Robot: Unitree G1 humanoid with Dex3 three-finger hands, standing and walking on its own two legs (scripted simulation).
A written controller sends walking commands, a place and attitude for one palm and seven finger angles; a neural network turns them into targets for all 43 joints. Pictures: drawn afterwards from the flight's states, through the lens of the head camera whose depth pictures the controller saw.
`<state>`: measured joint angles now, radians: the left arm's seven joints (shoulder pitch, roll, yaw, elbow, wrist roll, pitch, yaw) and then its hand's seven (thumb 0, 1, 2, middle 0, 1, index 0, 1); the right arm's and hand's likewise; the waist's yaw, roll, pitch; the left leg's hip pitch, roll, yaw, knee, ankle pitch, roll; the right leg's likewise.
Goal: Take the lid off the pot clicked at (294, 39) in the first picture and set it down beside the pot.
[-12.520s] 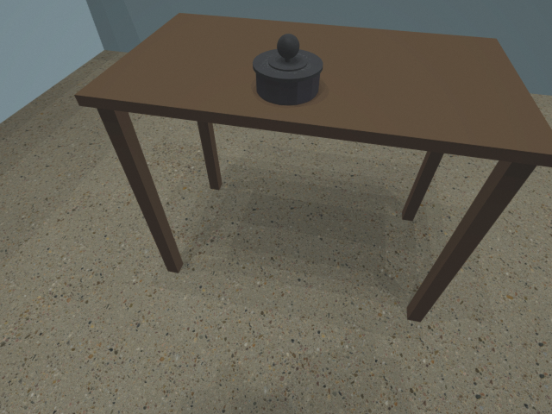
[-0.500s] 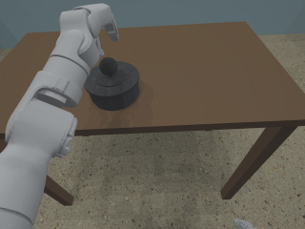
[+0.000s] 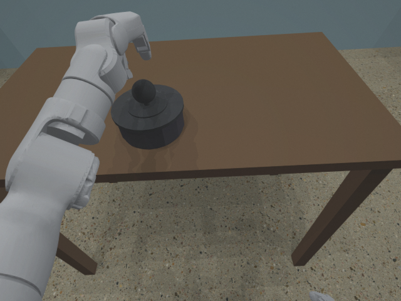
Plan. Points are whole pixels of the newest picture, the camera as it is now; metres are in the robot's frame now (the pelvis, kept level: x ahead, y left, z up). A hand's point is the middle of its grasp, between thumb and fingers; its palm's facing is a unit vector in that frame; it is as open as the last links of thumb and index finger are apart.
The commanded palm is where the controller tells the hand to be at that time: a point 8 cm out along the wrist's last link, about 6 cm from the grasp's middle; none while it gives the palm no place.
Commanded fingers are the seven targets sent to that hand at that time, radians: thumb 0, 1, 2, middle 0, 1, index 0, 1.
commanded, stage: move the open hand above the knob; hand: left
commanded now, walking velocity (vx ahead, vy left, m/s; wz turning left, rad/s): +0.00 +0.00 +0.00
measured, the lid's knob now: (143, 91) +0.51 +0.13 +0.17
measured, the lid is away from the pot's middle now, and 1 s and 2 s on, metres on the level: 0.00 0.00 0.00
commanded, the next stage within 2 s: lower the open fingers around the knob in 0.20 s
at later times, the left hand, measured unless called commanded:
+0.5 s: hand (132, 65) +0.47 +0.12 +0.25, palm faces -0.27 -0.11 -0.96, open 10.3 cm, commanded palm +0.46 +0.14 +0.30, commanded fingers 0.00 -0.47 1.74 -0.88 -0.08 -0.88 -0.08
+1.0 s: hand (132, 82) +0.48 +0.13 +0.21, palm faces -0.34 -0.12 -0.93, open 10.3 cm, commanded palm +0.47 +0.14 +0.26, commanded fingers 0.00 -0.47 1.74 -0.88 -0.08 -0.88 -0.08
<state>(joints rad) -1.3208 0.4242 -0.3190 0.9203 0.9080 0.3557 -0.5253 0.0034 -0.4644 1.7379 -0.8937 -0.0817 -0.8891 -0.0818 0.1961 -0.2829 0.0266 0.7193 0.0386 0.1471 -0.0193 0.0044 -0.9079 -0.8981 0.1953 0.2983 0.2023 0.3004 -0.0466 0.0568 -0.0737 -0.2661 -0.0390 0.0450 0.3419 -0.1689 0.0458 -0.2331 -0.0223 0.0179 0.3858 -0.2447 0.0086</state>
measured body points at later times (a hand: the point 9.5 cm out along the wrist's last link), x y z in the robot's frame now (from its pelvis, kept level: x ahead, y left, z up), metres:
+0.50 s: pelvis +0.00 +0.00 +0.00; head +0.01 -0.02 +0.45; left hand +0.48 +0.13 +0.30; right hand +0.09 -0.26 -0.14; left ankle +0.00 +0.09 -0.75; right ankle -0.04 -0.13 -0.75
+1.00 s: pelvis +0.00 +0.00 +0.00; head +0.02 -0.02 +0.45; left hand +0.49 +0.14 +0.26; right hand +0.08 -0.27 -0.13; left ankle +0.00 +0.09 -0.75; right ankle -0.04 -0.13 -0.75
